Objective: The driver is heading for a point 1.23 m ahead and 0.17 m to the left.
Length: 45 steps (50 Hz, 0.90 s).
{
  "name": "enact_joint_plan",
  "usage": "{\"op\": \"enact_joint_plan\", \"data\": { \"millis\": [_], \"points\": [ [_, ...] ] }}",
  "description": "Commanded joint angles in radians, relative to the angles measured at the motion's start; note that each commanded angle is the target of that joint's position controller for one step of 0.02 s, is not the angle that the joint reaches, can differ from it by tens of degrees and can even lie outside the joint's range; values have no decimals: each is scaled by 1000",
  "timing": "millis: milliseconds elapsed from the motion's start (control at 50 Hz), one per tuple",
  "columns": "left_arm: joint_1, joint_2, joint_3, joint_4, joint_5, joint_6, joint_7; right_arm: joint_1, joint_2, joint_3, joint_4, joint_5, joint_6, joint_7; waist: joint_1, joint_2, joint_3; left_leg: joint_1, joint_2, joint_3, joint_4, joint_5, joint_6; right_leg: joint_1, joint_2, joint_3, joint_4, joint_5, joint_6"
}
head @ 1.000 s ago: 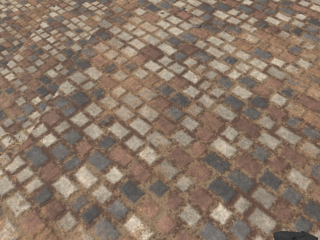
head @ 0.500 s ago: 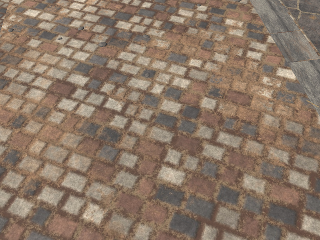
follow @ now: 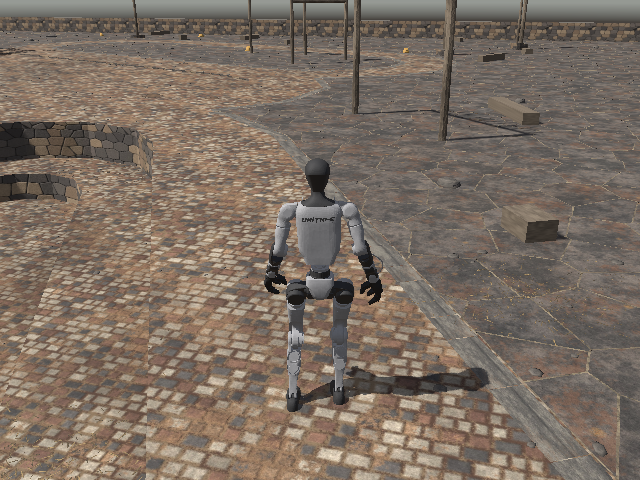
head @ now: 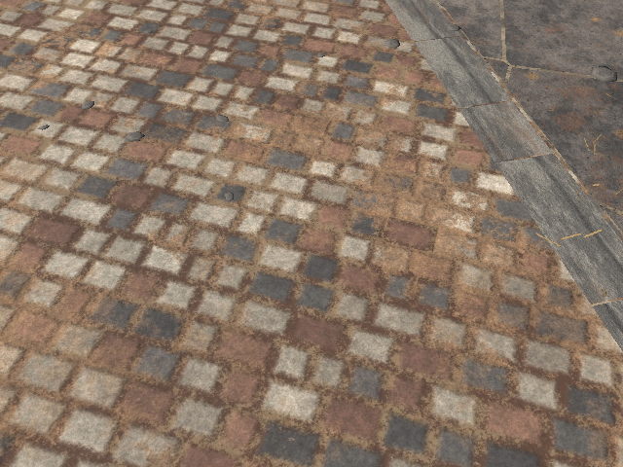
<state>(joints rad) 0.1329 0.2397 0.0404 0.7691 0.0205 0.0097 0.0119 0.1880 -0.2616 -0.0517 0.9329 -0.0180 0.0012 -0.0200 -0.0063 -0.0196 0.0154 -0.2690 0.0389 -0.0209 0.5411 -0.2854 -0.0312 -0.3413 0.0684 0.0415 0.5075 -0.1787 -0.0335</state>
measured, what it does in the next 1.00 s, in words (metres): shifts its weight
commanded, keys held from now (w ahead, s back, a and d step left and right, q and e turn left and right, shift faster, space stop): no key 0.74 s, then w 0.26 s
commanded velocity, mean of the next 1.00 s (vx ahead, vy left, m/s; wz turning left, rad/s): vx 0.06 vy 0.00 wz -0.02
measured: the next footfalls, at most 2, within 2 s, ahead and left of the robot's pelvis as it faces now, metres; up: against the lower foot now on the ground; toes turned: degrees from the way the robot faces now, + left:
left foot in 1.48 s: +0.49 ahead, +0.12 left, +0.00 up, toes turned +2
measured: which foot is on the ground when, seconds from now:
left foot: down 0.00-1.00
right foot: down 0.00-1.00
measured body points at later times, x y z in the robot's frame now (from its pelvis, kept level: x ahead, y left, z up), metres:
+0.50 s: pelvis +0.03 +0.02 +0.00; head +0.04 +0.02 +0.45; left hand +0.14 +0.29 -0.13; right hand +0.11 -0.24 -0.14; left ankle +0.00 +0.14 -0.73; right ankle +0.06 -0.10 -0.73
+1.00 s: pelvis +0.08 +0.00 +0.00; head +0.08 -0.01 +0.45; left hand +0.14 +0.28 -0.13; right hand +0.06 -0.27 -0.15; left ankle +0.00 +0.14 -0.73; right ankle +0.08 -0.10 -0.73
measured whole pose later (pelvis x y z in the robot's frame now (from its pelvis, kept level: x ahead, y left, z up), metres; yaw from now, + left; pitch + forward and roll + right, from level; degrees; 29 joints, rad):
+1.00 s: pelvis +0.08 +0.00 +0.00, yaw +0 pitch -1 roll +0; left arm 0.19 0.25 0.06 1.08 -0.03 -0.06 0.00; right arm 0.34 -0.27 -0.05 1.07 0.03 -0.04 -0.02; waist -0.01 0.03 0.00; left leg -0.10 0.03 -0.01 0.49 -0.39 -0.01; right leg -0.25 0.00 -0.04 0.56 -0.33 -0.06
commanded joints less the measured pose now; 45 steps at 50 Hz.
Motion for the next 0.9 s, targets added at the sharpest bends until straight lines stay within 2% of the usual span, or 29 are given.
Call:
{"op": "enact_joint_plan", "data": {
  "millis": [20, 60, 100, 160, 240, 460, 740, 760, 780, 800, 820, 840, 860, 880, 900],
  "points": [
    [-18, 111, 30, -53, 5, -9, 2, -87, -107, -11, -54, -9, -31, 8, 42, 185, -29, -92, 119, -140, -226, -75, 89, 146, -55, 40, -37, -32, 10],
    [-11, 118, 34, -36, 2, 5, 8, -70, -124, -11, -41, -1, -47, 9, 31, 150, -18, -88, 84, -99, -213, -50, 54, 170, -73, 63, -41, 19, -8],
    [-5, 110, 33, -18, -3, 4, 7, -34, -121, -8, -20, 8, -53, 2, 19, 100, -19, -46, 62, -70, -178, 11, 46, 160, -82, 72, -55, 60, -17],
    [-5, 98, 33, 9, -7, -4, 5, -5, -115, -4, -2, 12, -46, -6, -1, 48, -34, 6, 47, -53, -147, 84, 53, 154, -84, 73, -56, 128, -14],
    [-2, 98, 35, 46, -12, -7, 8, -4, -106, 0, 14, 12, -37, -6, -8, 14, -44, 37, 33, -37, -131, 136, 56, 168, -87, 74, -55, 182, -9],
    [-7, 115, 33, 150, -18, -3, 22, -16, -97, 8, 62, 13, -24, -1, -4, 19, -32, 62, 10, -16, -146, 171, 52, 199, -94, 72, -61, 215, -6],
    [-20, 108, 24, 254, -20, 0, 26, 27, -88, 20, 106, 11, -22, -9, 0, 22, -4, 51, -2, -8, -170, 117, 51, 194, -87, 57, -80, 151, 2],
    [-6, 98, 21, 268, -20, 1, 26, 50, -83, 21, 117, 12, -21, -10, -1, 27, -24, 57, -9, -3, -181, 13, 55, 198, -72, 41, -77, 48, 2],
    [-5, 98, 21, 274, -24, 3, 27, 60, -94, 16, 120, 17, -18, -13, -2, 43, -4, 41, -9, -15, -195, -139, 72, 169, -46, 16, -54, -113, 0],
    [-7, 104, 24, 275, -29, 1, 27, 58, -119, 8, 114, 23, -16, -17, -5, 73, 29, 24, 9, -54, -215, -303, 101, 108, -21, -10, -16, -279, -4],
    [-21, 106, 24, 268, -30, -8, 25, 71, -136, 2, 108, 28, -17, -20, -15, 101, 70, 17, 56, -126, -256, -440, 136, 29, -13, -26, 28, -360, -7],
    [-48, 97, 22, 254, -32, -23, 20, 104, -161, -6, 110, 34, -24, -21, -30, 143, 103, 35, 135, -236, -318, -530, 182, -47, -12, -52, 107, -335, -5],
    [-64, 82, 19, 243, -36, -40, 12, 113, -193, -19, 112, 39, -34, -22, -30, 189, 135, 46, 236, -358, -376, -562, 233, -101, -34, -72, 205, -261, -4],
    [-78, 79, 19, 236, -40, -55, 5, 119, -194, -24, 112, 41, -45, -22, -32, 184, 164, 39, 291, -421, -398, -527, 266, -139, -75, -50, 260, -236, -11],
    [-76, 80, 21, 234, -45, -66, -3, 116, -180, -23, 106, 37, -54, -19, -25, 169, 171, 61, 303, -423, -394, -463, 270, -170, -98, -39, 284, -261, -19]
  ]
}}
Keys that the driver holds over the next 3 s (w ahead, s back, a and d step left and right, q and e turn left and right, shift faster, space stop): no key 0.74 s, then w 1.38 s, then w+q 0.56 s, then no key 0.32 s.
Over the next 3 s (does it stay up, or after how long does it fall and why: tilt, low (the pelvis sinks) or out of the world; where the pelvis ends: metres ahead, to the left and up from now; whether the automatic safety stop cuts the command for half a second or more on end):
stays up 1.17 0.08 0.00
